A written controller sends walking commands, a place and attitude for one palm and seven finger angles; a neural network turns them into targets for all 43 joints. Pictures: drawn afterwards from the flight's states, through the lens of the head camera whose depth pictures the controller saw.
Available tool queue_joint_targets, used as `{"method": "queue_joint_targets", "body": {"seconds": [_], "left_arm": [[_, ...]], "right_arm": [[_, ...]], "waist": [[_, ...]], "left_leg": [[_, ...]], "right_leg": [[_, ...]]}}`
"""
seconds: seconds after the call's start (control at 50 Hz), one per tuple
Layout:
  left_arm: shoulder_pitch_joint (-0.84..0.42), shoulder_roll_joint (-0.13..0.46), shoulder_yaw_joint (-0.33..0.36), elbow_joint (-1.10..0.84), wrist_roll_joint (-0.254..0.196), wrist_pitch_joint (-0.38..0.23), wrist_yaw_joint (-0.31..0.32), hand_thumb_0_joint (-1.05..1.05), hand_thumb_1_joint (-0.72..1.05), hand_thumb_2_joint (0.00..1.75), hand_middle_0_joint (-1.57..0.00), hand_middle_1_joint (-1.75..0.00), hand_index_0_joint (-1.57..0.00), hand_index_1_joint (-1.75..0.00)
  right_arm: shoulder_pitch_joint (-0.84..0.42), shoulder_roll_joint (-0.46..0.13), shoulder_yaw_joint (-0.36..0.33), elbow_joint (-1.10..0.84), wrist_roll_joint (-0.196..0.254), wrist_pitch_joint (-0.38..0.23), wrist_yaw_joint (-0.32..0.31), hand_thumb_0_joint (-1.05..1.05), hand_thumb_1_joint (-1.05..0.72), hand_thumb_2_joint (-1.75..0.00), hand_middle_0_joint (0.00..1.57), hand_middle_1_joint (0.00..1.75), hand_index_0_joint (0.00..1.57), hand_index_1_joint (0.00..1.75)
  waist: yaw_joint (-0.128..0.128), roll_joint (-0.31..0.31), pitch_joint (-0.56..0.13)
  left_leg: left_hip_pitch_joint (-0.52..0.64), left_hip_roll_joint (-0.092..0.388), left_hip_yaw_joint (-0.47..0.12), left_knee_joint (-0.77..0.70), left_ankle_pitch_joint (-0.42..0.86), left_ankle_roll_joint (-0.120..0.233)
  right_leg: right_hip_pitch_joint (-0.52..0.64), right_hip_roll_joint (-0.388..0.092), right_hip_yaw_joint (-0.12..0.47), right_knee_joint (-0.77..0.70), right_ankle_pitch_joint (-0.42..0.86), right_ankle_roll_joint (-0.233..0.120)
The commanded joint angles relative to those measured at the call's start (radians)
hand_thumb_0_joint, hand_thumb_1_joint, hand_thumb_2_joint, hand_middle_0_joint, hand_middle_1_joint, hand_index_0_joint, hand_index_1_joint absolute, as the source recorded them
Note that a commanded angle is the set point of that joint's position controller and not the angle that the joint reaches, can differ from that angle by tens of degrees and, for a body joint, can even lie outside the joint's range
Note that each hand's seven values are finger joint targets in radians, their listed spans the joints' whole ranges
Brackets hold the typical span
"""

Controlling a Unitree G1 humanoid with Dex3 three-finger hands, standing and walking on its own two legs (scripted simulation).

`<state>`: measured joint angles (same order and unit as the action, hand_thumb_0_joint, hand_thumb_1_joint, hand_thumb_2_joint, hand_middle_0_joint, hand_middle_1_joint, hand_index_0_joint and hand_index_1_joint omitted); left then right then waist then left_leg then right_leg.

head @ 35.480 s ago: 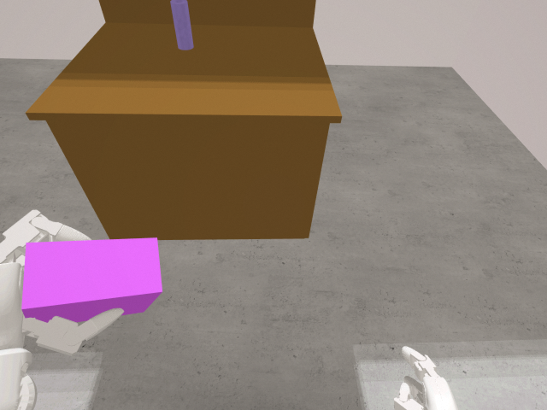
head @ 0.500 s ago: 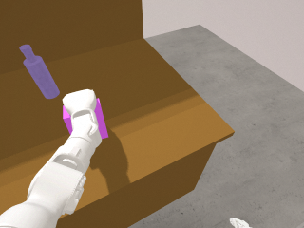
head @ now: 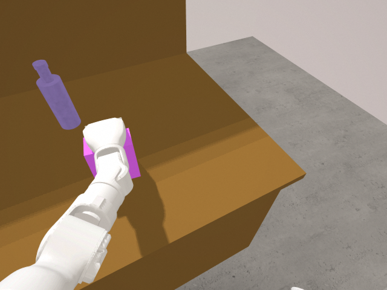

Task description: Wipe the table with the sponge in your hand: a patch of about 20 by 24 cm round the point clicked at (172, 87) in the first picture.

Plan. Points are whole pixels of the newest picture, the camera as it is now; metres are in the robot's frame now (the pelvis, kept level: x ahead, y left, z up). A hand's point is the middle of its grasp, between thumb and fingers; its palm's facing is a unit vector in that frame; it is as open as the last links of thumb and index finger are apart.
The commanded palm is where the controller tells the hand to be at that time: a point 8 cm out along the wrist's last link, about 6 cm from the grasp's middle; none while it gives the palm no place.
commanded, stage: wipe back along the third lane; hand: left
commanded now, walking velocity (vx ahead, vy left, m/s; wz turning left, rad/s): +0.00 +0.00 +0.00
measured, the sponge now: (115, 163) +0.41 +0.21 +0.00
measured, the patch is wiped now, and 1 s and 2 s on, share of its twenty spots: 0.95 0.95 0.95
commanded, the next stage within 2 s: none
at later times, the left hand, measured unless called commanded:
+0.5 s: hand (115, 166) +0.37 +0.19 +0.05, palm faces +0.01 -0.04 -1.00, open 10.2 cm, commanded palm +0.32 +0.17 +0.08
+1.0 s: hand (121, 186) +0.32 +0.17 +0.05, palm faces +0.01 -0.07 -1.00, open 10.2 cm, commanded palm +0.27 +0.15 +0.08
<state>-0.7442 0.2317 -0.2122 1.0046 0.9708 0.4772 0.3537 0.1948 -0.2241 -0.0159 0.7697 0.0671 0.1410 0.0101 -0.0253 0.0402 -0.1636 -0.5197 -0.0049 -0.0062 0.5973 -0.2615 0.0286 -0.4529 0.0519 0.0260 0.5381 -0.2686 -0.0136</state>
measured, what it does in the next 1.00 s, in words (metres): stands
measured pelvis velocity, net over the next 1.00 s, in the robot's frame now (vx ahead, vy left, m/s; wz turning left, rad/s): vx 0.00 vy -0.02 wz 0.02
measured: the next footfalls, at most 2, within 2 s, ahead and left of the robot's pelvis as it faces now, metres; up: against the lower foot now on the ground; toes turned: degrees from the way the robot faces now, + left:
none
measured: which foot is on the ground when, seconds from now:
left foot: down 0.00-1.00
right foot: down 0.00-1.00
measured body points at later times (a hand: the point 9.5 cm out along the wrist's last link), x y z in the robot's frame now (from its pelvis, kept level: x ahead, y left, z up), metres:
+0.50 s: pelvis +0.02 +0.00 +0.00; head +0.01 -0.02 +0.45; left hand +0.37 +0.19 +0.10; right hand +0.26 -0.20 -0.08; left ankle +0.01 +0.10 -0.73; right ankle -0.01 -0.12 -0.73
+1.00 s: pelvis +0.00 -0.02 +0.00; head -0.03 -0.05 +0.45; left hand +0.31 +0.17 +0.10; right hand +0.24 -0.23 -0.08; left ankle +0.01 +0.10 -0.73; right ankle -0.01 -0.12 -0.73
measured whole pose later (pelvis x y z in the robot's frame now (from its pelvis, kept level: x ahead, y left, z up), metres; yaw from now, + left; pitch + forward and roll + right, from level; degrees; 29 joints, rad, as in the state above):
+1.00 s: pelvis +0.00 -0.02 +0.00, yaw +1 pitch +2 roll +0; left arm -0.31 0.19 -0.42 0.41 0.98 0.64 0.22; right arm 0.01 -0.24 0.02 0.68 0.09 0.21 0.04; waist 0.07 0.06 -0.12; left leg -0.32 -0.01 -0.02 0.54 -0.26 0.00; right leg -0.28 0.05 0.01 0.54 -0.30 -0.04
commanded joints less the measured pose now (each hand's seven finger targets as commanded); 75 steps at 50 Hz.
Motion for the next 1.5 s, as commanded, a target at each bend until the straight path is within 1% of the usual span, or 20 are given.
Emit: {"method": "queue_joint_targets", "body": {"seconds": [0.0,0.16,0.3,0.42,0.72,0.78,0.8,0.9,0.94,0.98,1.0,1.06,1.1,1.14,1.2,1.26,1.3,1.34,1.4,1.48], "left_arm": [[-0.215,0.034,-0.011,-0.098,-0.032,0.065,-0.033,0.0,0.1,1.3,-1.2,-1.6,-1.2,-1.6],[-0.135,-0.052,-0.104,-0.205,-0.028,0.107,-0.079,0.0,0.1,1.3,-1.2,-1.6,-1.2,-1.6],[-0.003,-0.083,-0.15,-0.372,-0.031,0.124,-0.113,0.0,0.1,1.3,-1.2,-1.6,-1.2,-1.6],[0.118,-0.103,-0.204,-0.512,-0.032,0.152,-0.141,0.0,0.1,1.3,-1.2,-1.6,-1.2,-1.6],[0.28,-0.042,-0.174,-0.671,-0.03,0.164,-0.159,0.0,0.1,1.3,-1.2,-1.6,-1.2,-1.6],[0.274,-0.063,-0.206,-0.682,-0.023,0.174,-0.162,0.0,0.1,1.3,-1.2,-1.6,-1.2,-1.6],[0.278,-0.018,-0.15,-0.702,-0.033,0.172,-0.161,0.0,0.1,1.3,-1.2,-1.6,-1.2,-1.6],[0.265,-0.017,-0.153,-0.69,-0.033,0.167,-0.161,0.0,0.1,1.3,-1.2,-1.6,-1.2,-1.6],[0.252,-0.062,-0.205,-0.674,-0.029,0.162,-0.162,0.0,0.1,1.3,-1.2,-1.6,-1.2,-1.6],[0.284,-0.041,-0.182,-0.657,-0.027,0.159,-0.162,0.0,0.1,1.3,-1.2,-1.6,-1.2,-1.6],[0.268,-0.017,-0.151,-0.673,-0.034,0.152,-0.161,0.0,0.1,1.3,-1.2,-1.6,-1.2,-1.6],[0.324,-0.079,-0.218,-0.681,-0.026,0.144,-0.162,0.0,0.1,1.3,-1.2,-1.6,-1.2,-1.6],[0.38,-0.045,-0.178,-0.719,-0.036,0.137,-0.165,0.0,0.1,1.3,-1.2,-1.6,-1.2,-1.6],[0.408,-0.08,-0.216,-0.737,-0.041,0.139,-0.165,0.0,0.1,1.3,-1.2,-1.6,-1.2,-1.6],[0.439,-0.037,-0.175,-0.778,-0.046,0.141,-0.162,0.0,0.1,1.3,-1.2,-1.6,-1.2,-1.6],[0.497,-0.104,-0.251,-0.809,-0.043,0.151,-0.166,0.0,0.1,1.3,-1.2,-1.6,-1.2,-1.6],[0.498,-0.065,-0.218,-0.828,-0.037,0.154,-0.165,0.0,0.1,1.3,-1.2,-1.6,-1.2,-1.6],[0.486,-0.114,-0.275,-0.845,-0.033,0.159,-0.17,0.0,0.1,1.3,-1.2,-1.6,-1.2,-1.6],[0.47,-0.07,-0.234,-0.838,-0.019,0.161,-0.167,0.0,0.1,1.3,-1.2,-1.6,-1.2,-1.6],[0.448,-0.109,-0.266,-0.818,-0.013,0.159,-0.164,0.0,0.1,1.3,-1.2,-1.6,-1.2,-1.6]], "right_arm": [[-0.167,-0.126,-0.029,-0.149,0.013,-0.028,0.0,0.0,-0.9,-0.9,0.2,0.3,0.2,0.3],[-0.22,-0.116,-0.021,-0.18,0.008,0.001,0.006,0.0,-0.9,-0.9,0.2,0.3,0.2,0.3],[-0.291,-0.115,-0.017,-0.219,0.014,0.033,0.027,0.0,-0.9,-0.9,0.2,0.3,0.2,0.3],[-0.346,-0.116,-0.009,-0.246,0.017,0.05,0.046,0.0,-0.9,-0.9,0.2,0.3,0.2,0.3],[-0.408,-0.118,0.004,-0.271,0.026,0.046,0.043,0.0,-0.9,-0.9,0.2,0.3,0.2,0.3],[-0.425,-0.113,0.008,-0.271,0.03,0.042,0.041,0.0,-0.9,-0.9,0.2,0.3,0.2,0.3],[-0.428,-0.117,0.004,-0.271,0.032,0.04,0.041,0.0,-0.9,-0.9,0.2,0.3,0.2,0.3],[-0.435,-0.117,0.004,-0.268,0.035,0.028,0.033,0.0,-0.9,-0.9,0.2,0.3,0.2,0.3],[-0.428,-0.112,0.004,-0.268,0.035,0.021,0.032,0.0,-0.9,-0.9,0.2,0.3,0.2,0.3],[-0.427,-0.114,0.002,-0.264,0.034,0.017,0.029,0.0,-0.9,-0.9,0.2,0.3,0.2,0.3],[-0.429,-0.119,0.0,-0.266,0.034,0.014,0.029,0.0,-0.9,-0.9,0.2,0.3,0.2,0.3],[-0.432,-0.112,-0.001,-0.273,0.034,0.011,0.038,0.0,-0.9,-0.9,0.2,0.3,0.2,0.3],[-0.439,-0.115,-0.006,-0.28,0.032,0.011,0.046,0.0,-0.9,-0.9,0.2,0.3,0.2,0.3],[-0.443,-0.111,-0.003,-0.283,0.034,0.011,0.05,0.0,-0.9,-0.9,0.2,0.3,0.2,0.3],[-0.457,-0.117,-0.007,-0.279,0.034,0.012,0.056,0.0,-0.9,-0.9,0.2,0.3,0.2,0.3],[-0.477,-0.105,-0.003,-0.289,0.036,0.013,0.068,0.0,-0.9,-0.9,0.2,0.3,0.2,0.3],[-0.48,-0.111,-0.008,-0.281,0.034,0.01,0.071,0.0,-0.9,-0.9,0.2,0.3,0.2,0.3],[-0.494,-0.102,-0.002,-0.286,0.038,0.009,0.074,0.0,-0.9,-0.9,0.2,0.3,0.2,0.3],[-0.487,-0.111,-0.008,-0.27,0.033,0.007,0.075,0.0,-0.9,-0.9,0.2,0.3,0.2,0.3],[-0.486,-0.103,-0.004,-0.266,0.032,0.004,0.074,0.0,-0.9,-0.9,0.2,0.3,0.2,0.3]], "waist": [[0.029,-0.071,-0.225],[0.04,-0.081,-0.229],[0.06,-0.087,-0.227],[0.08,-0.089,-0.208],[0.102,-0.124,-0.15],[0.095,-0.115,-0.108],[0.108,-0.113,-0.117],[0.106,-0.107,-0.09],[0.097,-0.105,-0.081],[0.106,-0.12,-0.081],[0.107,-0.12,-0.088],[0.105,-0.119,-0.083],[0.119,-0.124,-0.1],[0.112,-0.152,-0.082],[0.121,-0.145,-0.076],[0.119,-0.137,-0.032],[0.125,-0.138,-0.045],[0.116,-0.132,-0.023],[0.122,-0.128,-0.034],[0.116,-0.15,-0.046]], "left_leg": [[0.221,0.019,-0.026,-0.085,0.197,0.001],[0.283,0.015,-0.03,-0.078,0.261,-0.002],[0.31,0.006,-0.031,-0.057,0.381,-0.003],[0.327,0.002,-0.035,-0.051,0.412,0.001],[0.291,-0.015,-0.022,-0.079,0.278,0.005],[0.283,-0.017,-0.022,-0.093,0.231,0.004],[0.282,-0.016,-0.029,-0.098,0.221,0.004],[0.278,-0.017,-0.028,-0.114,0.147,0.004],[0.28,-0.02,-0.02,-0.112,0.124,0.006],[0.276,-0.022,-0.018,-0.112,0.117,0.007],[0.275,-0.022,-0.023,-0.112,0.114,0.007],[0.282,-0.023,-0.018,-0.102,0.13,0.008],[0.283,-0.024,-0.024,-0.1,0.152,0.008],[0.283,-0.025,-0.017,-0.095,0.157,0.01],[0.291,-0.023,-0.021,-0.098,0.165,0.008],[0.296,-0.022,-0.021,-0.1,0.165,0.009],[0.307,-0.023,-0.023,-0.098,0.164,0.009],[0.308,-0.021,-0.022,-0.1,0.157,0.01],[0.314,-0.023,-0.023,-0.094,0.157,0.009],[0.305,-0.024,-0.021,-0.086,0.164,0.01]], "right_leg": [[0.089,-0.007,-0.055,-0.067,0.21,-0.043],[0.115,-0.008,-0.064,-0.066,0.269,-0.054],[0.192,-0.019,-0.057,-0.04,0.436,-0.064],[0.222,-0.017,-0.053,-0.032,0.468,-0.073],[0.254,-0.019,-0.005,-0.057,0.386,-0.07],[0.225,-0.021,0.005,-0.075,0.319,-0.067],[0.23,-0.017,0.014,-0.076,0.305,-0.071],[0.2,-0.015,0.018,-0.095,0.184,-0.068],[0.186,-0.016,0.009,-0.1,0.146,-0.063],[0.192,-0.017,0.02,-0.108,0.136,-0.062],[0.196,-0.015,0.029,-0.107,0.145,-0.065],[0.195,-0.018,0.02,-0.102,0.158,-0.064],[0.221,-0.017,0.03,-0.097,0.201,-0.067],[0.224,-0.019,0.031,-0.099,0.219,-0.061],[0.231,-0.016,0.045,-0.101,0.235,-0.064],[0.212,-0.015,0.033,-0.105,0.21,-0.064],[0.217,-0.013,0.046,-0.108,0.21,-0.066],[0.198,-0.014,0.032,-0.106,0.186,-0.064],[0.194,-0.008,0.046,-0.102,0.193,-0.068],[0.194,-0.01,0.035,-0.084,0.213,-0.065]]}}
